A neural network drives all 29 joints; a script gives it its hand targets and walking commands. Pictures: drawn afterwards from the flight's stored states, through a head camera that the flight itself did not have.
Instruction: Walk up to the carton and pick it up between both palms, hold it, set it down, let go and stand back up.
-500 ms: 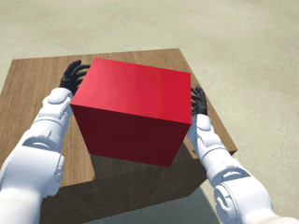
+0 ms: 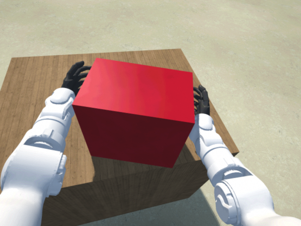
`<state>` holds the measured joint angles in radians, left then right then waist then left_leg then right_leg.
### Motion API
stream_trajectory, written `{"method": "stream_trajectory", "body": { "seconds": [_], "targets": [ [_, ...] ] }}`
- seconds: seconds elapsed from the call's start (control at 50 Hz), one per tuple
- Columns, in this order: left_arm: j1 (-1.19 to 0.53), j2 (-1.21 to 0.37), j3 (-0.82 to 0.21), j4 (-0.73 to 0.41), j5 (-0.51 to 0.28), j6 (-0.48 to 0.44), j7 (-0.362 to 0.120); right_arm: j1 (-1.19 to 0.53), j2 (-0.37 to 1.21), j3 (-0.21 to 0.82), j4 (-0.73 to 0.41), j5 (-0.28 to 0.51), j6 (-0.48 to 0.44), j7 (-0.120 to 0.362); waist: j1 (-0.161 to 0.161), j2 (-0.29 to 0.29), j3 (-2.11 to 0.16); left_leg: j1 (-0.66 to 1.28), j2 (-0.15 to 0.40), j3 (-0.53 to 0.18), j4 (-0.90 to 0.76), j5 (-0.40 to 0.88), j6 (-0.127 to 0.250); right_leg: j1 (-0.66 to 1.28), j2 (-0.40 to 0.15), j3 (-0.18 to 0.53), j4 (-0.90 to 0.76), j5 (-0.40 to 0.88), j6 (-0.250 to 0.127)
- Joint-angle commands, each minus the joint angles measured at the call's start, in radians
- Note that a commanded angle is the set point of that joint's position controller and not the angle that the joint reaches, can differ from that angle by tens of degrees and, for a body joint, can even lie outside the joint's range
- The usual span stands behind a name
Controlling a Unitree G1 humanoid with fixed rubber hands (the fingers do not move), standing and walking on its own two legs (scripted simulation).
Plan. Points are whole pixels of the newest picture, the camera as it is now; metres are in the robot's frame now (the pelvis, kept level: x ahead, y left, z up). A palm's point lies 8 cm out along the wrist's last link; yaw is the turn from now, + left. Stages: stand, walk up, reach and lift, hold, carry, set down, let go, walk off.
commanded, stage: reach and lift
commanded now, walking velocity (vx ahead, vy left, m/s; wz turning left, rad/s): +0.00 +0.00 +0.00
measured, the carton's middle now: (137, 117) +0.43 -0.01 +0.04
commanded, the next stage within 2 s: none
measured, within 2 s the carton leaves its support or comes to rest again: leaves its support in 0.80 s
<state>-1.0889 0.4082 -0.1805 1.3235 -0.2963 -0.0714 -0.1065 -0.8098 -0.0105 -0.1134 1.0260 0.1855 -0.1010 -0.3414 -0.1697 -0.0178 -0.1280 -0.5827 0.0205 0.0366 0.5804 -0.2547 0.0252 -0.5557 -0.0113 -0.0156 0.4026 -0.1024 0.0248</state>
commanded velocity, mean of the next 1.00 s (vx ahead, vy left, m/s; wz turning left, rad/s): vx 0.00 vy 0.00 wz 0.00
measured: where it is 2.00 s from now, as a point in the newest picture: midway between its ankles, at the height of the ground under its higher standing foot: outside the picture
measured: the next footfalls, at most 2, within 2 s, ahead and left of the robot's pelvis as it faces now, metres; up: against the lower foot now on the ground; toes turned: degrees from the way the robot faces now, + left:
none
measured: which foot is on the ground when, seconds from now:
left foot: down 0.00-1.00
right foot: down 0.00-1.00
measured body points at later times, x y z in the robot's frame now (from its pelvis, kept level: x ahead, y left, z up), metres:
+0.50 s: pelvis +0.00 +0.00 +0.00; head +0.07 +0.04 +0.44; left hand +0.50 +0.15 +0.10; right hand +0.41 -0.19 +0.07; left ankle +0.01 +0.09 -0.73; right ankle +0.04 -0.15 -0.73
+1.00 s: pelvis +0.00 +0.00 +0.00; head +0.03 +0.03 +0.45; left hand +0.49 +0.13 +0.14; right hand +0.38 -0.20 +0.08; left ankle +0.01 +0.09 -0.73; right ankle +0.04 -0.15 -0.73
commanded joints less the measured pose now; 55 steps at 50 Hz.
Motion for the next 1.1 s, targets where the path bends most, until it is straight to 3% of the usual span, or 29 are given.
{"method": "stream_trajectory", "body": {
  "seconds": [0.0,0.02,0.08,0.1,0.2,0.28,0.3,0.34,0.36,0.4,0.46,0.48,0.5,0.54,0.56,0.58,0.68,0.7,0.78,0.8,0.84,0.86,0.88,0.9,0.96,1.0,1.02,1.04,1.08],
  "targets": [
    [-0.493,-0.148,0.088,-0.200,0.084,-0.051,0.005,-0.488,0.094,-0.049,-0.237,-0.058,-0.058,-0.007,-0.076,0.201,-0.673,0.403,-0.010,-0.035,0.059,0.409,-0.113,0.148,0.039,-0.094,0.057,0.236,-0.033],
    [-0.474,-0.146,0.091,-0.159,0.080,-0.047,0.001,-0.496,0.097,-0.028,-0.256,-0.041,-0.055,-0.002,-0.053,0.201,-0.657,0.383,-0.016,-0.031,0.059,0.392,-0.109,0.150,0.036,-0.084,0.052,0.232,-0.038],
    [-0.511,-0.158,0.086,-0.134,0.077,-0.039,-0.002,-0.522,0.106,-0.056,-0.254,-0.058,-0.044,-0.011,-0.070,0.180,-0.636,0.352,-0.014,-0.027,0.046,0.315,-0.100,0.138,0.038,-0.093,0.050,0.177,-0.039],
    [-0.483,-0.179,0.078,-0.124,0.084,-0.044,-0.004,-0.498,0.122,-0.050,-0.198,-0.050,-0.036,-0.005,-0.070,0.205,-0.591,0.378,-0.012,-0.033,0.044,0.332,-0.101,0.114,0.034,-0.098,0.045,0.177,-0.038],
    [-0.438,-0.183,0.108,-0.116,0.103,-0.031,-0.010,-0.490,0.102,-0.054,-0.242,-0.071,-0.041,-0.010,-0.066,0.161,-0.636,0.364,-0.016,-0.026,0.044,0.362,-0.097,0.203,0.037,-0.084,0.046,0.240,-0.028],
    [-0.485,-0.253,0.102,-0.165,0.108,-0.043,-0.021,-0.523,0.158,-0.063,-0.264,-0.086,-0.063,0.013,-0.058,0.222,-0.610,0.434,-0.007,-0.031,0.051,0.433,-0.129,0.154,0.035,-0.100,0.032,0.194,-0.039],
    [-0.500,-0.253,0.094,-0.108,0.120,-0.042,-0.032,-0.527,0.165,-0.094,-0.254,-0.117,-0.051,0.017,-0.081,0.196,-0.583,0.405,-0.012,-0.037,0.041,0.338,-0.114,0.140,0.031,-0.098,0.026,0.158,-0.038],
    [-0.459,-0.265,0.129,-0.128,0.152,-0.049,-0.039,-0.505,0.193,-0.062,-0.245,-0.121,-0.056,0.015,-0.049,0.192,-0.616,0.386,-0.022,-0.030,0.035,0.360,-0.099,0.200,0.026,-0.083,0.027,0.197,-0.036],
    [-0.497,-0.287,0.092,-0.188,0.136,-0.064,-0.030,-0.532,0.194,-0.069,-0.246,-0.116,-0.066,0.019,-0.065,0.219,-0.673,0.422,-0.013,-0.031,0.046,0.403,-0.116,0.201,0.032,-0.101,0.036,0.219,-0.042],
    [-0.448,-0.326,0.116,-0.161,0.152,-0.056,-0.036,-0.533,0.221,-0.041,-0.312,-0.124,-0.074,0.028,-0.039,0.161,-0.640,0.451,-0.011,-0.029,0.038,0.419,-0.114,0.201,0.041,-0.097,0.022,0.208,-0.036],
    [-0.524,-0.364,0.145,-0.108,0.194,-0.071,-0.062,-0.563,0.286,-0.087,-0.269,-0.179,-0.072,0.060,-0.037,0.185,-0.635,0.424,-0.020,-0.025,0.021,0.349,-0.107,0.213,0.028,-0.097,0.020,0.161,-0.040],
    [-0.569,-0.453,0.102,-0.114,0.178,-0.082,-0.078,-0.598,0.332,-0.103,-0.250,-0.188,-0.082,0.076,-0.072,0.201,-0.614,0.453,-0.010,-0.039,0.023,0.387,-0.121,0.201,0.030,-0.107,0.018,0.163,-0.039],
    [-0.540,-0.455,0.158,-0.064,0.248,-0.083,-0.091,-0.590,0.377,-0.112,-0.234,-0.230,-0.084,0.084,-0.044,0.174,-0.607,0.413,-0.017,-0.026,0.015,0.315,-0.101,0.221,0.022,-0.099,0.016,0.148,-0.037],
    [-0.574,-0.587,0.147,-0.046,0.279,-0.107,-0.128,-0.642,0.511,-0.091,-0.222,-0.272,-0.090,0.121,-0.043,0.187,-0.589,0.373,-0.029,-0.018,0.009,0.284,-0.094,0.273,0.018,-0.084,0.021,0.157,-0.040],
    [-0.578,-0.655,0.180,-0.021,0.315,-0.119,-0.159,-0.660,0.612,-0.059,-0.244,-0.313,-0.090,0.153,-0.031,0.142,-0.566,0.344,-0.042,-0.010,-0.021,0.247,-0.074,0.365,0.008,-0.073,0.012,0.182,-0.030],
    [-0.536,-0.708,0.185,-0.031,0.355,-0.129,-0.164,-0.625,0.644,-0.031,-0.228,-0.318,-0.103,0.166,-0.025,0.183,-0.603,0.381,-0.044,-0.017,-0.025,0.320,-0.083,0.403,0.014,-0.076,0.017,0.255,-0.028],
    [-0.517,-0.769,0.205,0.055,0.362,-0.171,-0.183,-0.612,0.657,-0.005,-0.210,-0.364,-0.128,0.209,-0.024,0.189,-0.563,0.394,-0.036,-0.028,-0.031,0.353,-0.097,0.409,0.035,-0.056,0.004,0.272,-0.028],
    [-0.537,-0.801,0.170,0.011,0.356,-0.187,-0.173,-0.621,0.678,0.000,-0.182,-0.353,-0.145,0.209,-0.027,0.231,-0.613,0.427,-0.034,-0.044,-0.012,0.430,-0.115,0.387,0.046,-0.052,0.018,0.306,-0.037],
    [-0.629,-0.838,0.119,-0.053,0.304,-0.240,-0.150,-0.700,0.672,0.037,-0.211,-0.308,-0.202,0.217,-0.017,0.230,-0.667,0.483,-0.022,-0.052,-0.009,0.468,-0.128,0.371,0.045,-0.051,-0.007,0.291,-0.043],
    [-0.654,-0.877,0.087,-0.072,0.292,-0.243,-0.139,-0.696,0.668,0.024,-0.213,-0.315,-0.222,0.217,-0.042,0.262,-0.690,0.484,-0.017,-0.063,-0.023,0.469,-0.140,0.348,0.050,-0.063,-0.023,0.275,-0.047],
    [-0.602,-0.869,0.157,-0.029,0.327,-0.236,-0.132,-0.714,0.652,0.033,-0.194,-0.324,-0.229,0.219,0.001,0.212,-0.593,0.507,-0.018,-0.047,-0.032,0.481,-0.133,0.325,0.052,-0.068,-0.047,0.233,-0.046],
    [-0.642,-0.865,0.119,-0.078,0.321,-0.254,-0.124,-0.721,0.661,0.019,-0.198,-0.330,-0.250,0.221,-0.016,0.240,-0.639,0.531,-0.018,-0.044,-0.022,0.483,-0.143,0.308,0.053,-0.077,-0.042,0.236,-0.049],
    [-0.619,-0.854,0.143,-0.068,0.337,-0.258,-0.116,-0.716,0.670,0.038,-0.180,-0.319,-0.247,0.224,0.007,0.223,-0.618,0.525,-0.020,-0.046,-0.036,0.494,-0.134,0.332,0.050,-0.070,-0.045,0.259,-0.048],
    [-0.646,-0.851,0.146,-0.038,0.343,-0.256,-0.120,-0.779,0.646,0.014,-0.210,-0.324,-0.260,0.224,-0.003,0.239,-0.612,0.515,-0.018,-0.044,-0.047,0.451,-0.135,0.313,0.050,-0.071,-0.051,0.229,-0.049],
    [-0.613,-0.821,0.207,-0.002,0.379,-0.263,-0.120,-0.816,0.632,0.051,-0.246,-0.329,-0.276,0.231,0.057,0.166,-0.576,0.474,-0.025,-0.031,-0.089,0.344,-0.095,0.388,0.039,-0.062,-0.060,0.188,-0.041],
    [-0.603,-0.819,0.235,0.046,0.396,-0.251,-0.113,-0.832,0.618,0.026,-0.210,-0.329,-0.264,0.241,0.064,0.150,-0.533,0.459,-0.026,-0.036,-0.106,0.313,-0.094,0.376,0.042,-0.073,-0.071,0.149,-0.041],
    [-0.678,-0.806,0.225,0.030,0.395,-0.258,-0.106,-0.847,0.610,-0.004,-0.182,-0.331,-0.256,0.246,0.044,0.175,-0.523,0.459,-0.020,-0.027,-0.132,0.260,-0.088,0.364,0.038,-0.073,-0.075,0.112,-0.046],
    [-0.625,-0.814,0.226,0.026,0.391,-0.245,-0.100,-0.868,0.611,0.036,-0.241,-0.327,-0.253,0.250,0.082,0.144,-0.532,0.433,-0.028,-0.029,-0.137,0.259,-0.079,0.384,0.039,-0.070,-0.073,0.120,-0.044],
    [-0.625,-0.811,0.220,0.030,0.391,-0.242,-0.096,-0.854,0.611,0.011,-0.199,-0.327,-0.233,0.246,0.062,0.146,-0.465,0.435,-0.023,-0.021,-0.159,0.210,-0.074,0.390,0.032,-0.073,-0.085,0.082,-0.043]
  ]
}}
